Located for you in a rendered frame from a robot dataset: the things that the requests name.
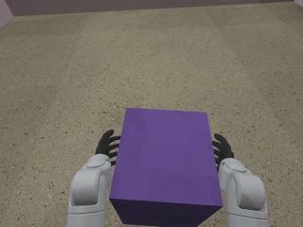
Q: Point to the robot left hand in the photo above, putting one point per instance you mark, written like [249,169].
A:
[103,145]

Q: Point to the robot right hand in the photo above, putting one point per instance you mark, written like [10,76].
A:
[224,151]

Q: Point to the robot left forearm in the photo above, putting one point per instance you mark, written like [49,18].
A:
[88,193]

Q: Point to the robot right forearm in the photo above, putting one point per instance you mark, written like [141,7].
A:
[246,202]

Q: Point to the carton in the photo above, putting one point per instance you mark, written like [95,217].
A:
[165,173]

